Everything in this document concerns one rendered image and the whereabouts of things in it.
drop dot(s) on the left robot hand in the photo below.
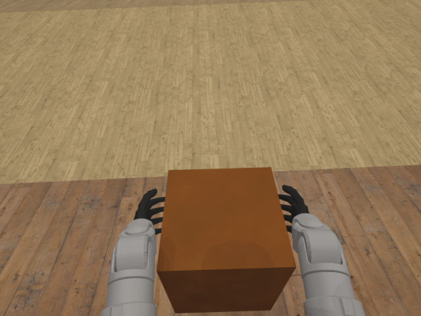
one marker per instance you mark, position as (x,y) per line
(144,211)

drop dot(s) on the left robot forearm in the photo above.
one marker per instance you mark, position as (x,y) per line
(132,272)

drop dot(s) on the right robot hand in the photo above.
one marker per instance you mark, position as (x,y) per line
(297,204)

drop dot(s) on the right robot forearm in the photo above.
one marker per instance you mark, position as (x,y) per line
(324,270)

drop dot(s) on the carton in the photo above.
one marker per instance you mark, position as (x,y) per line
(224,243)

